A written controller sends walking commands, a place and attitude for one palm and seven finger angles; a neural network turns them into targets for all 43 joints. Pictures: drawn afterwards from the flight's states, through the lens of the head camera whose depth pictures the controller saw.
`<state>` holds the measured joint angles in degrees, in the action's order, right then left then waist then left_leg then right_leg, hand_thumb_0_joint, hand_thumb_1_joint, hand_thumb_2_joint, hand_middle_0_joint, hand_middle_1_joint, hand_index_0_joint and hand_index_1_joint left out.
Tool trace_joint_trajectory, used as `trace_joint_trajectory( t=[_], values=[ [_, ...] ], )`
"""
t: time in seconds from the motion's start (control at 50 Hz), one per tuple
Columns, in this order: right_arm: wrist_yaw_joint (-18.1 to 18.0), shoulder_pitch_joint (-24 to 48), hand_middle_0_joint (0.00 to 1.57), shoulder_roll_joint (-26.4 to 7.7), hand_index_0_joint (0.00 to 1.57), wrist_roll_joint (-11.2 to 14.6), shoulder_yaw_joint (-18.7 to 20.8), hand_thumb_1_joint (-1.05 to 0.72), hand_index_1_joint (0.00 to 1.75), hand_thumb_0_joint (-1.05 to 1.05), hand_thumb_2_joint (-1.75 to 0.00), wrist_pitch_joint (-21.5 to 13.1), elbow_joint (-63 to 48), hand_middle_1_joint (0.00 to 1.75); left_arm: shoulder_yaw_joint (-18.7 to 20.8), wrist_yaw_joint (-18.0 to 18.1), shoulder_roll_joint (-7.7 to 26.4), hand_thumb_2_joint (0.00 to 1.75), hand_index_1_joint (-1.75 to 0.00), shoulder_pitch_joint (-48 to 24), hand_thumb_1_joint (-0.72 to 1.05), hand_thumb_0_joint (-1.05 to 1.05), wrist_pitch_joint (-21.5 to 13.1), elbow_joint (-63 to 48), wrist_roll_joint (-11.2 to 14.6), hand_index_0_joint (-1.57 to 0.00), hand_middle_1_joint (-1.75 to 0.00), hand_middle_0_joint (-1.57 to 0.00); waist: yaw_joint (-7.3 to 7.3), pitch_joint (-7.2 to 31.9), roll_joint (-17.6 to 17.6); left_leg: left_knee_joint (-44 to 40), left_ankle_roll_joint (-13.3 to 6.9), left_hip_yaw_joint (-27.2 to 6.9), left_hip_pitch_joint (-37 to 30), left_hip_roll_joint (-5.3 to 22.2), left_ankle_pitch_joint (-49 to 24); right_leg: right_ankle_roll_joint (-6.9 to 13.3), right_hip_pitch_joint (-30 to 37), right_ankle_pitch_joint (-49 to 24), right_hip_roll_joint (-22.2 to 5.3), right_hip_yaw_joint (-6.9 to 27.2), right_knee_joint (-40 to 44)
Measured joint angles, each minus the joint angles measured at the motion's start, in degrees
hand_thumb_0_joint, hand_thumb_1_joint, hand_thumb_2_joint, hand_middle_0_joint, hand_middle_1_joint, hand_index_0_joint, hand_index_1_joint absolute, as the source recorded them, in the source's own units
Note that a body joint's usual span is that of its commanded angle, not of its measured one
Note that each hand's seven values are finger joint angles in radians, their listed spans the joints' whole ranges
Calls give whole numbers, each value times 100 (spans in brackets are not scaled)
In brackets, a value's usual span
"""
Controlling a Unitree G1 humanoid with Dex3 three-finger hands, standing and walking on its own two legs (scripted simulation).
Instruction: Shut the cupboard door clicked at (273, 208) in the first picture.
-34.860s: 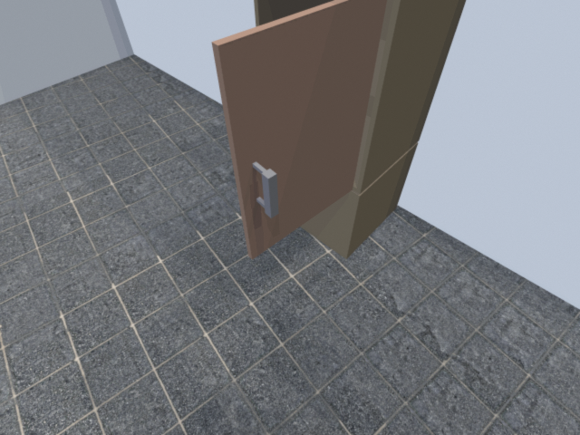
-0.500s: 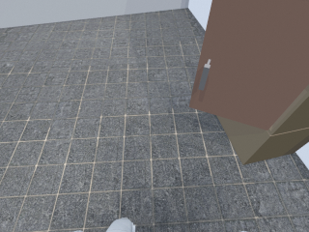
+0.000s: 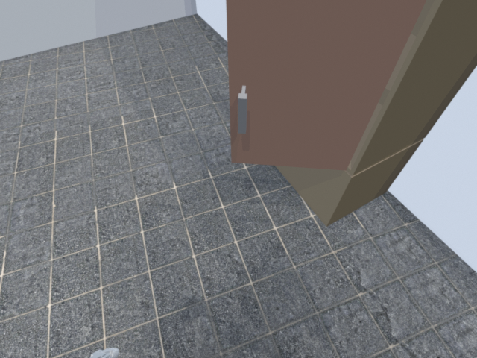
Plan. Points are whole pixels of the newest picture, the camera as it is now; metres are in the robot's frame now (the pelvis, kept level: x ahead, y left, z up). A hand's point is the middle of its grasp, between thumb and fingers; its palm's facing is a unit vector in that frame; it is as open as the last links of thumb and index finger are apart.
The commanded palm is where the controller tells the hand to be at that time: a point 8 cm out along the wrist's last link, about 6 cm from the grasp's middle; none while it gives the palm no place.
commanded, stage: take the last steps up to it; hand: left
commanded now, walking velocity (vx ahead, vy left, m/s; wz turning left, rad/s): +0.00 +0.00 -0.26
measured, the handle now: (243, 109) +0.75 +0.02 -0.07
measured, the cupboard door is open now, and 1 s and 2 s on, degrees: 55 55 55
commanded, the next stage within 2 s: come to a stop and stand still in 0.96 s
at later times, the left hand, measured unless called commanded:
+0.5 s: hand out of the picture +0.10 +0.17 -0.18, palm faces -0.10 -0.98 -0.15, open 7.4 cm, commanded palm none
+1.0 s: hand (229, 285) +0.28 +0.04 -0.16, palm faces -0.14 -0.97 -0.21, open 7.2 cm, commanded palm none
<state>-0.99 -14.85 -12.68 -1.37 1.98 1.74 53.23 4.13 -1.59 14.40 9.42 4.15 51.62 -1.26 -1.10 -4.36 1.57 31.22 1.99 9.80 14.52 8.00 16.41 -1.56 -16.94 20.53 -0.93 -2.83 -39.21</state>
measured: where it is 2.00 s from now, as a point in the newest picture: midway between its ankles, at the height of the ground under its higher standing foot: (281, 343)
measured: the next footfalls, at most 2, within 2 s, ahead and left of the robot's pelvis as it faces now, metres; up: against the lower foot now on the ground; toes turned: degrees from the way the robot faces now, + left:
right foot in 0.02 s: +0.02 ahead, -0.12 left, +0.00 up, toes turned -3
left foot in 0.40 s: +0.11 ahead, +0.10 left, +0.00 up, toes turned +1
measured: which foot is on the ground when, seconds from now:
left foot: down 0.00-0.02, up 0.04-0.38, down 0.40-0.80, up 0.82-1.00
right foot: up 0.00-0.00, down 0.02-0.40, up 0.42-0.78, down 0.80-1.00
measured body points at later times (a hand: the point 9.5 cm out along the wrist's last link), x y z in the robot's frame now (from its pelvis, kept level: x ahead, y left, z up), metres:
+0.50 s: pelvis +0.06 -0.02 +0.00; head +0.07 +0.01 +0.45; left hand +0.11 +0.22 -0.17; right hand +0.07 -0.27 -0.13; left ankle +0.07 +0.09 -0.73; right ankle -0.01 -0.12 -0.67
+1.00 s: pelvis +0.20 -0.14 +0.00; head +0.23 -0.14 +0.45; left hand +0.29 +0.09 -0.15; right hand +0.16 -0.37 -0.15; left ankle +0.19 -0.01 -0.67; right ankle +0.21 -0.23 -0.73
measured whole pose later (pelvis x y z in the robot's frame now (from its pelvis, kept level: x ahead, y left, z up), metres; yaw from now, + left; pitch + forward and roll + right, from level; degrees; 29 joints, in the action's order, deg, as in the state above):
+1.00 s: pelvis +0.20 -0.14 +0.00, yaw -9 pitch +0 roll -1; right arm -0.3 -16.3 -10.5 -1.2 3.1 0.3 60.1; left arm 2.8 0.7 9.5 12.1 -2.0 59.7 -1.5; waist -2.0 -3.2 1.2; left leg 58.9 0.3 4.3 25.3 5.8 22.0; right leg 3.0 -13.6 11.6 0.1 -8.3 -24.9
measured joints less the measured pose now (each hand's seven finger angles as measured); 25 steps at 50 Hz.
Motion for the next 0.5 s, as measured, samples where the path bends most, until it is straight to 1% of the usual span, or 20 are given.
trace_joint_trajectory(
  t=[0.02, 0.04, 0.06, 0.08, 0.1, 0.14, 0.18, 0.22, 0.28, 0.34, 0.38, 0.4, 0.42, 0.44, 0.46, 0.5],
  values=[
    [13, -69, 20, -18, 21, 26, 22, -90, 30, 1, -90, 19, 35, 30, -28, -1, 3, 89, -30, 25, 91, 1, -60, -32, -6, -19, -30, -19, -3, 52, -33, 199, 51, 51, 79, -7, 109, 68, 232, -382, -31, 20, 530],
    [20, -81, 20, -61, 21, 50, 53, -90, 30, 1, -90, 58, 94, 30, -39, 27, -38, 89, -30, 24, 91, 1, -137, -12, -25, -19, -30, -19, 13, 81, -3, 550, 83, 10, 226, -8, 472, 145, 273, -188, -12, 58, 639],
    [8, -49, 20, -128, 21, 62, 82, -90, 30, 1, -90, 128, 159, 30, -72, 63, -123, 89, -30, 6, 91, 1, -185, 31, -25, -19, -30, -19, 5, 61, 104, 1023, 85, -196, 404, -43, 891, 215, 234, -54, 51, 68, 539],
    [-8, -28, 20, -183, 20, 70, 110, -90, 30, 1, -90, 194, 202, 30, -124, 85, -202, 89, -30, 10, 91, 1, -206, 55, -22, -20, -30, -19, -22, 52, 186, 1533, 77, -400, 593, -129, 1150, 267, 238, -3, 87, 69, 507],
    [-23, -11, 20, -216, 20, 72, 131, -91, 30, 1, -90, 235, 238, 30, -156, 107, -272, 89, -30, 34, 91, 1, -222, 72, -27, -20, -30, -19, -39, 60, 228, 2006, 77, -536, 771, -225, 1257, 300, 269, -17, 100, 83, 556],
    [-29, 41, 20, -232, 20, 66, 142, -91, 30, 1, -90, 252, 296, 30, -194, 156, -371, 89, -30, 97, 91, 1, -239, 113, -21, -20, -30, -20, -49, 74, 221, 2713, 109, -656, 1056, -361, 1149, 319, 373, -157, 111, 146, 776],
    [3, 63, 20, -194, 20, 48, 135, -91, 30, 1, -90, 215, 299, 30, -210, 179, -424, 89, -30, 159, 91, 1, -252, 170, -11, -20, -30, -20, -71, 98, 162, 2967, 155, -675, 1212, -396, 896, 345, 499, -292, 133, 184, 1030],
    [43, 47, 20, -126, 20, 27, 117, -91, 30, 1, -90, 169, 286, 30, -215, 177, -446, 89, -30, 225, 91, 1, -277, 234, -13, -20, -30, -20, -84, 155, 81, 2841, 188, -659, 1240, -389, 718, 368, 620, -372, 161, 187, 1239],
    [90, 26, 20, -12, 20, 6, 98, -91, 30, 1, -90, 111, 292, 30, -200, 150, -446, 89, -30, 341, 91, 1, -332, 330, -36, -20, -30, -20, -25, 254, -63, 2205, 181, -606, 1075, -380, 714, 401, 771, -391, 211, 195, 1411],
    [98, 34, 20, 87, 20, -1, 74, -91, 30, 1, -90, 20, 282, 30, -157, 107, -408, 89, -30, 489, 91, 1, -352, 431, -50, -20, -30, -20, 77, 336, -204, 1262, 120, -549, 733, -414, 693, 405, 873, -290, 268, 230, 1389],
    [82, 24, 20, 130, 20, -3, 43, -91, 30, 1, -90, -108, 244, 30, -118, 85, -362, 89, -30, 617, 91, 1, -334, 513, -32, -20, -30, -20, 110, 389, -286, 381, 81, -476, 340, -457, 332, 364, 859, -97, 308, 273, 1146],
    [66, 19, 20, 143, 20, -19, 26, -91, 30, 1, -90, -199, 220, 30, -96, 73, -333, 89, -30, 691, 91, 1, -311, 546, -10, -20, -30, -20, 104, 423, -329, 94, -39, -466, 216, -473, 99, 376, 757, 78, 327, 311, 860],
    [43, 34, 20, 186, 20, -48, 11, -91, 30, 1, -90, -270, 212, 30, -72, 64, -288, 89, -30, 728, 91, 1, -266, 605, 3, -20, -30, -20, 86, 430, -423, 181, -156, -400, 220, -491, 25, 378, 561, 373, 304, 338, 325],
    [25, 27, 20, 221, 20, -64, -14, -91, 30, 1, -90, -312, 186, 30, -55, 46, -250, 89, -30, 754, 91, 1, -204, 657, -12, -20, -30, -20, 74, 431, -483, 252, -223, -322, 182, -473, 63, 387, 305, 581, 303, 345, -331],
    [10, -16, 20, 250, 20, -69, -37, -91, 30, 1, -90, -339, 154, 30, -42, 19, -214, 89, -30, 765, 91, 1, -148, 703, -42, -20, -30, -20, 52, 438, -517, 226, -250, -260, 101, -444, 108, 387, 35, 613, 292, 317, -952],
    [-24, -165, 20, 285, 20, -75, -64, -91, 30, 1, -90, -371, 132, 30, -4, -51, -158, 89, -30, 725, 91, 1, -92, 751, -97, -20, -30, -20, -7, 442, -515, -18, -231, -221, -107, -389, 99, 346, -467, 371, 214, 215, -1885]
  ],
)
